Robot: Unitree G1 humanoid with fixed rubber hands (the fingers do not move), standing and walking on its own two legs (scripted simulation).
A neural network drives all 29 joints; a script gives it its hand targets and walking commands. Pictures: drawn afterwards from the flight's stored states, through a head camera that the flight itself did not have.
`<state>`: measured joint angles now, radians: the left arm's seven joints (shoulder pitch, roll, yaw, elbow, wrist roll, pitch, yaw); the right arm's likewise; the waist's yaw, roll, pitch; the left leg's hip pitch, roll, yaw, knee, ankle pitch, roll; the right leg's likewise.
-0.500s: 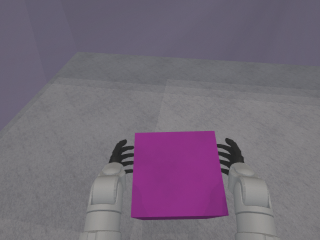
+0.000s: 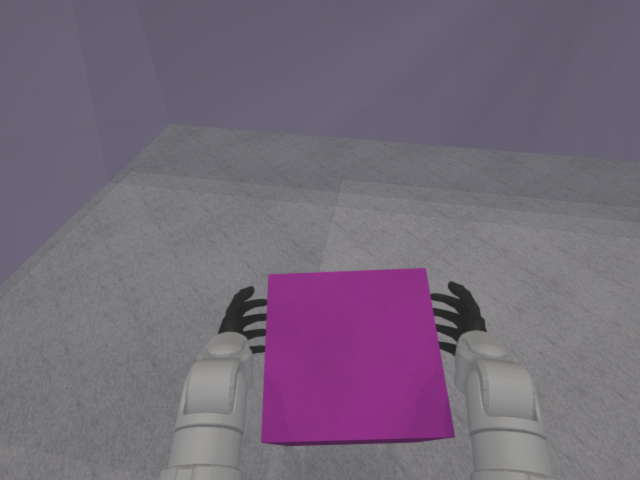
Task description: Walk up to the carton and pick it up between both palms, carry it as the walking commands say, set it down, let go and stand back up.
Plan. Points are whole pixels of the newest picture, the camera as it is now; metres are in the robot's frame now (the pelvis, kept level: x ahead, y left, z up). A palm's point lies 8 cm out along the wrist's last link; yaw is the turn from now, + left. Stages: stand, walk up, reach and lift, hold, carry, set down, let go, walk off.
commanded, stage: set down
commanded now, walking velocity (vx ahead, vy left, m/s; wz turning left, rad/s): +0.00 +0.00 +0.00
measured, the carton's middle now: (349, 366) +0.31 +0.00 -0.05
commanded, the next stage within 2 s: none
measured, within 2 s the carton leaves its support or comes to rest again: neither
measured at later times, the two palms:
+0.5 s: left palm (236, 341) +0.30 +0.16 +0.01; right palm (451, 343) +0.31 -0.14 +0.01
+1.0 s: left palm (254, 377) +0.31 +0.15 -0.10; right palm (440, 377) +0.32 -0.15 -0.10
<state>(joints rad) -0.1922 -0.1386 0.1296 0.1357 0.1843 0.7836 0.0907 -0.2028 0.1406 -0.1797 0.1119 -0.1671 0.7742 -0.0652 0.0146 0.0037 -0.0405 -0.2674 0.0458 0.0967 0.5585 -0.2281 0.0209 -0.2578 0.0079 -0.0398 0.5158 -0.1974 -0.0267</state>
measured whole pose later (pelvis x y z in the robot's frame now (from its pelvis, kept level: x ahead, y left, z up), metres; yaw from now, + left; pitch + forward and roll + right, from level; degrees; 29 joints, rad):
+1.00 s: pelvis +0.00 -0.02 -0.03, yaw +3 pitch +15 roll +0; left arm -0.39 -0.14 0.29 0.59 0.28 0.21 0.04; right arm -0.35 0.18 -0.39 0.52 -0.24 0.18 -0.05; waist 0.01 -0.01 0.03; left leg -0.77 0.00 0.02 0.77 -0.26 0.02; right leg -0.76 0.01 -0.04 0.78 -0.28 -0.03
